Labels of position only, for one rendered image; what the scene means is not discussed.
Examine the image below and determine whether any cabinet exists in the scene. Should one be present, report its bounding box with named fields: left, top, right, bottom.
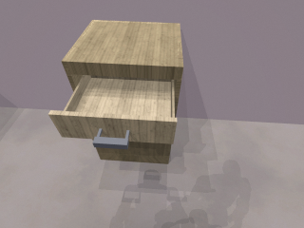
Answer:
left=61, top=20, right=184, bottom=164

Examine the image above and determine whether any drawer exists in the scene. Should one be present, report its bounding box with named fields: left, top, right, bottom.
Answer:
left=48, top=75, right=178, bottom=144

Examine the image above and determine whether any handle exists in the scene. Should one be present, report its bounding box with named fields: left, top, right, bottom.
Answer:
left=93, top=128, right=130, bottom=150

